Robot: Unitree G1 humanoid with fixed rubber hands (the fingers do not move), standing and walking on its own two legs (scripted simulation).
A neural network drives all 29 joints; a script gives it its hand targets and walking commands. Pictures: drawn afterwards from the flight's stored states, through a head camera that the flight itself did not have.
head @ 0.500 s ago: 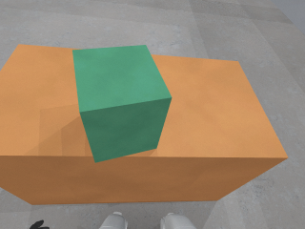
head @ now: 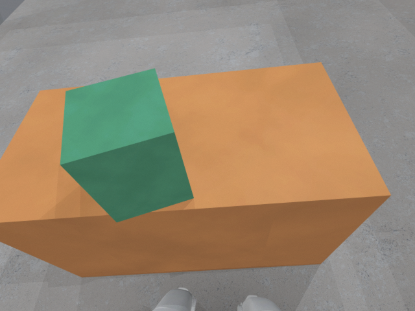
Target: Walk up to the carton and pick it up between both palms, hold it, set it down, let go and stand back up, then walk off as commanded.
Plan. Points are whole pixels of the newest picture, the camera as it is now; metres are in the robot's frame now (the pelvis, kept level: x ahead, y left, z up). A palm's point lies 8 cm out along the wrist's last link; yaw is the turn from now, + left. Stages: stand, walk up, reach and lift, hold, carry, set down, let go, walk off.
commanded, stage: walk up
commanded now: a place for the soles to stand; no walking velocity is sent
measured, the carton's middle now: (134, 148) +0.47 +0.19 +0.02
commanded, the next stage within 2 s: none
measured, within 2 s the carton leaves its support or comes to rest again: neither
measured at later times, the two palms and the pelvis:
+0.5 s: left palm out of the picture +0.09 +0.39 -0.13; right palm out of the picture +0.06 -0.24 -0.09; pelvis +0.01 +0.09 +0.00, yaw +2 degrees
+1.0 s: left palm out of the picture +0.11 +0.35 -0.10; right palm out of the picture +0.10 -0.27 -0.13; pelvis +0.04 +0.03 +0.00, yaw +3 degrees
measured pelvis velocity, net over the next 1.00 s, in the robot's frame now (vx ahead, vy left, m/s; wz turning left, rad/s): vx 0.04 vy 0.03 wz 0.05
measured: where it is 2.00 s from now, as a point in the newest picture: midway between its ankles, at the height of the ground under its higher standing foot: outside the picture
